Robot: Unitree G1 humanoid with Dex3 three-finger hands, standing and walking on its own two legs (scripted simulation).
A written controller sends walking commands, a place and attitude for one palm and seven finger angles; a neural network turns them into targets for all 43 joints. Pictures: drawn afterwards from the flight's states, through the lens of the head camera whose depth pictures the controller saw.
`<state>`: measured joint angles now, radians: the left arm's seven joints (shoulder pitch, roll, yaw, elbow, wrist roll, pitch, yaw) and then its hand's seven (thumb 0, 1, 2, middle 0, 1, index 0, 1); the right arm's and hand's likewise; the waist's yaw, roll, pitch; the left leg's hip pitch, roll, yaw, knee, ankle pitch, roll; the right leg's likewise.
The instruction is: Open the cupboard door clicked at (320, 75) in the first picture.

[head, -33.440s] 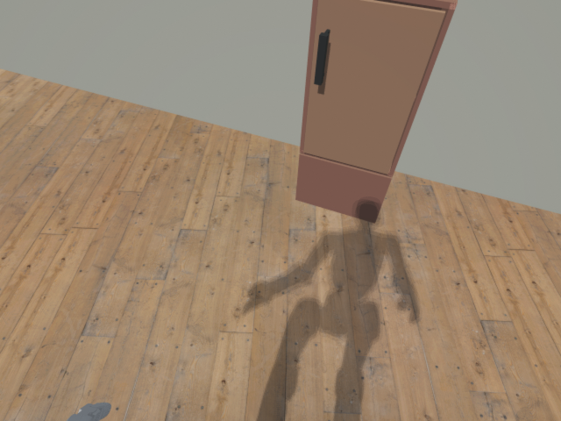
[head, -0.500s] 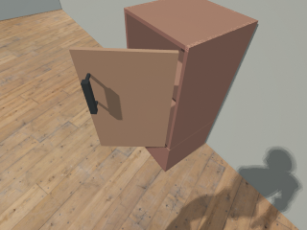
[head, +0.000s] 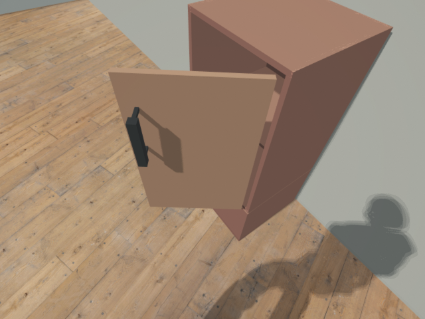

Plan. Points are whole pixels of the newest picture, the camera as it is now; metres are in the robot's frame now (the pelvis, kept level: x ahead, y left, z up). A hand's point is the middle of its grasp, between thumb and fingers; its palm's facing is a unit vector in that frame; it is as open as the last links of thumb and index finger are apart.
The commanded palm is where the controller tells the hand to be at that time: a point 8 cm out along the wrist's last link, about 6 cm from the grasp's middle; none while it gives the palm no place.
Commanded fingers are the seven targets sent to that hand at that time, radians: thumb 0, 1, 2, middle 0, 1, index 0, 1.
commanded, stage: come to a stop and stand still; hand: left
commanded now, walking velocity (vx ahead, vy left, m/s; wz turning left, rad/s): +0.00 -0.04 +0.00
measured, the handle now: (139, 137) +0.52 +0.22 -0.01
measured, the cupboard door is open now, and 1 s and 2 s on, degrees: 53 53 53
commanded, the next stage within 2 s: look again from close up in 1.44 s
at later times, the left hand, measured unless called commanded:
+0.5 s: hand out of the picture -0.03 +0.13 -0.17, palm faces +0.07 -0.98 -0.16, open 7.3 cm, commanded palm none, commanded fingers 0.00 0.90 0.90 -0.20 -0.30 -0.20 -0.30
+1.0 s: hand out of the picture -0.03 +0.16 -0.17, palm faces +0.04 -0.98 -0.20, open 7.4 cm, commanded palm none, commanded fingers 0.00 0.90 0.90 -0.20 -0.30 -0.20 -0.30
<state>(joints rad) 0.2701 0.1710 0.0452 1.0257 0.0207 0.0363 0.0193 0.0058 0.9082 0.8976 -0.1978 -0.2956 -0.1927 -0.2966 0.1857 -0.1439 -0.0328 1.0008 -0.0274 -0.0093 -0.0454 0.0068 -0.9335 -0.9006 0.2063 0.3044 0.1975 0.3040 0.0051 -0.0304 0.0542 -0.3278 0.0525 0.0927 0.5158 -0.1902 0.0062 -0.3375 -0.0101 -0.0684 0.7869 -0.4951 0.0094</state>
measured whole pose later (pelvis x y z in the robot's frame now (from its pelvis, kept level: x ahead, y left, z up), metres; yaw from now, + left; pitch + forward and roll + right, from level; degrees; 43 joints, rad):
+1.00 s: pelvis -0.03 -0.01 +0.00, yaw +0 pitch -1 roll +0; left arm 0.31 0.13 0.00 1.10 0.01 -0.03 0.04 0.01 0.92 0.90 -0.20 -0.30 -0.19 -0.30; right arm 0.37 -0.10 0.02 1.10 -0.02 -0.03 -0.03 0.00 -0.91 -0.90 0.20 0.30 0.19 0.30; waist -0.01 0.02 0.00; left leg -0.21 -0.02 0.06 0.47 -0.25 0.04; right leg -0.25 0.00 -0.08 0.49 -0.23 -0.05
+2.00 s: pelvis -0.01 -0.01 +0.01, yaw -1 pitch -1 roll +1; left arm 0.29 0.14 -0.01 1.11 0.01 -0.02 0.04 0.01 0.91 0.90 -0.20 -0.30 -0.19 -0.30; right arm 0.28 -0.13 0.02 1.15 -0.01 -0.03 -0.04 0.01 -0.91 -0.90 0.20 0.30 0.19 0.30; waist 0.01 0.00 0.04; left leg -0.13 -0.01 0.07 0.40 -0.26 0.02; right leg -0.18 0.02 -0.07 0.44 -0.24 -0.05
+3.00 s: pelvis -0.04 +0.00 -0.07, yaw +0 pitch +15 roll -2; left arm 0.30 0.26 0.25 0.11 -0.30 -0.40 -0.27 0.01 0.05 0.53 -0.26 -0.84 -0.26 -0.84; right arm 0.29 -0.23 0.02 0.57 0.03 -0.20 -0.05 0.01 -0.90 -0.90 0.21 0.31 0.20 0.30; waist -0.02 0.02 -0.12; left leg -0.84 0.01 0.02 1.08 -0.51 0.05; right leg -0.83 0.00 -0.12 1.01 -0.45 -0.04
